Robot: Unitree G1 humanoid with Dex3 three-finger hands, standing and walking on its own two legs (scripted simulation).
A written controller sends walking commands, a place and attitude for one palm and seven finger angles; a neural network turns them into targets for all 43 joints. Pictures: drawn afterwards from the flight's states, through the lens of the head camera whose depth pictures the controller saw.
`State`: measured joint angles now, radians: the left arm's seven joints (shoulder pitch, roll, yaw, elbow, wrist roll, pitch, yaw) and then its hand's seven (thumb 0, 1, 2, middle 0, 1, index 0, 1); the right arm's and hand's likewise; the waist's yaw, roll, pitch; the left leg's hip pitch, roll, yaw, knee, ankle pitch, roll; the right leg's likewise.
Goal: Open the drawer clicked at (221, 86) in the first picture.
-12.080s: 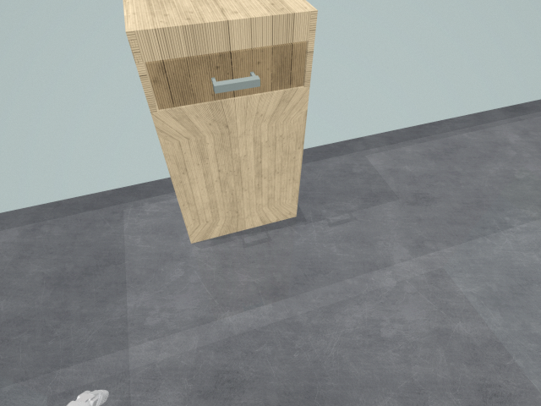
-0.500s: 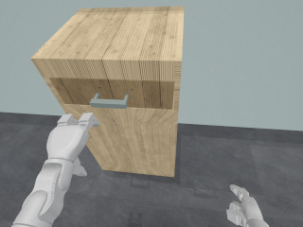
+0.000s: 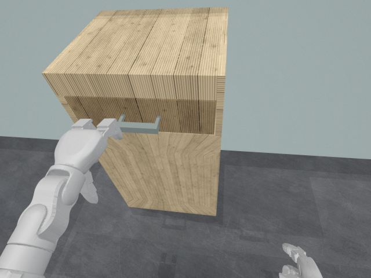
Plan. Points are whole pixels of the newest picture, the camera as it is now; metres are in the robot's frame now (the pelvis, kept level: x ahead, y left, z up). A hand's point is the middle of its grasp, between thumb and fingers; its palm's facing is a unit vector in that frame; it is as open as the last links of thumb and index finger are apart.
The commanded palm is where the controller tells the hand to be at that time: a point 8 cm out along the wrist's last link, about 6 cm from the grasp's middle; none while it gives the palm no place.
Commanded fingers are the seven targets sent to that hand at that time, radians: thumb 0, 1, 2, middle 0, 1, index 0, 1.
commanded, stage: raise the hand with hooked fingers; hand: left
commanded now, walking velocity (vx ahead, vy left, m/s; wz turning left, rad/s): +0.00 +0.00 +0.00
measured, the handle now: (138, 122) +0.53 +0.23 -0.01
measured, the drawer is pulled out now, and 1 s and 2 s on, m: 0.00 0.00 0.00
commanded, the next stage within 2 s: move the hooked fingers above the handle in 0.16 s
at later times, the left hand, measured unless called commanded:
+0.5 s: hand (100, 160) +0.32 +0.23 +0.09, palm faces -0.01 -0.04 -1.00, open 13.8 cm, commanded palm +0.31 +0.24 +0.15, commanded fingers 0.00 -0.50 0.30 -0.30 -1.20 -0.30 -1.20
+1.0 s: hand (118, 138) +0.40 +0.23 +0.07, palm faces -0.02 -0.02 -1.00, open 13.8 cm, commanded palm +0.38 +0.24 +0.13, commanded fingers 0.00 -0.50 0.30 -0.30 -1.20 -0.30 -1.20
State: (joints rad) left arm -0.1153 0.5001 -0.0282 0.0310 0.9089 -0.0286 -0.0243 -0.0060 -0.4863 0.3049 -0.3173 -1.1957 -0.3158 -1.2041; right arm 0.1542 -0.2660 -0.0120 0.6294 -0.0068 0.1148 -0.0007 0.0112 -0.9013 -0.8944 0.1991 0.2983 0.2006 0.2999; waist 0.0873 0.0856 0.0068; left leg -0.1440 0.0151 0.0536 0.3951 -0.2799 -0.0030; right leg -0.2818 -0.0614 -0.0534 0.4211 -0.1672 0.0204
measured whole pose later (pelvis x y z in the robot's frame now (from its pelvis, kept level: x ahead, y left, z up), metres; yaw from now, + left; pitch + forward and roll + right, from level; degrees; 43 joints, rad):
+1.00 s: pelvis +0.00 +0.00 -0.01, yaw -1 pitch +8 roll +1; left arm -0.48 0.49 -0.05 0.55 1.00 -0.13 0.12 -0.01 -0.49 0.30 -0.32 -1.20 -0.32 -1.20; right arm 0.26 -0.27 -0.06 0.68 0.01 0.10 -0.03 0.01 -0.90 -0.89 0.20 0.30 0.20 0.30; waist 0.02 0.05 -0.03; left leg -0.30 0.02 0.06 0.47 -0.30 0.00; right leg -0.44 -0.06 -0.04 0.49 -0.18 0.02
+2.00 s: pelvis +0.00 +0.00 -0.02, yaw -1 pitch +16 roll +0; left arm -0.83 0.55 -0.01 1.02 1.08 -0.15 0.22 0.00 -0.48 0.30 -0.33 -1.21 -0.33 -1.22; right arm 0.35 -0.28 -0.06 0.71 -0.01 0.11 -0.03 0.01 -0.90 -0.89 0.20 0.30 0.20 0.30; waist -0.09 0.04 -0.09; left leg -0.54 0.03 0.07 0.63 -0.36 0.00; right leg -0.67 -0.05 -0.02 0.61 -0.21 0.02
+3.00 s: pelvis +0.00 +0.00 -0.03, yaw -1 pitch +17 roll +0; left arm -0.80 0.54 -0.01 1.03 1.09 -0.17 0.24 0.00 -0.49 0.30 -0.32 -1.20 -0.32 -1.21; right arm 0.33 -0.28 -0.06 0.69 -0.02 0.10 -0.02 0.00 -0.90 -0.89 0.20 0.30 0.20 0.30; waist -0.09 0.04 -0.10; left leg -0.60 0.03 0.06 0.69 -0.39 0.01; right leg -0.72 -0.05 -0.03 0.65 -0.23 0.02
